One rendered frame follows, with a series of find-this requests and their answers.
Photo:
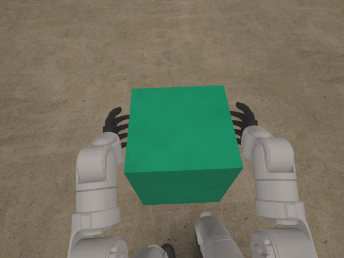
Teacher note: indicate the left robot forearm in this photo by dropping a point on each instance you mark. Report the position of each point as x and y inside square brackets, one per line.
[96, 200]

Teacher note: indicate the carton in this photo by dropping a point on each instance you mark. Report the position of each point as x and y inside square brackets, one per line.
[181, 145]

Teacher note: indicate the robot left hand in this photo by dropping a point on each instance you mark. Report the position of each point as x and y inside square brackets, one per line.
[111, 124]

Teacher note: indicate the robot right hand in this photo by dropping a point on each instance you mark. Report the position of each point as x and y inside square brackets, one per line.
[247, 118]

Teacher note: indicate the right robot forearm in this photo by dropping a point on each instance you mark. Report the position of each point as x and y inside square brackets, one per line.
[277, 198]

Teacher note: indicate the right robot upper arm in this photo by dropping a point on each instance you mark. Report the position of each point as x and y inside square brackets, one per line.
[281, 243]

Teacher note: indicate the left robot upper arm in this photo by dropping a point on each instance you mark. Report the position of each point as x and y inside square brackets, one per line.
[100, 247]

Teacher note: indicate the right robot shin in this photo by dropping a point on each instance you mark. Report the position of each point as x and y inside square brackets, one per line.
[202, 215]

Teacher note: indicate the right robot thigh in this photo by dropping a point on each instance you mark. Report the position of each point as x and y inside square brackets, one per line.
[217, 242]

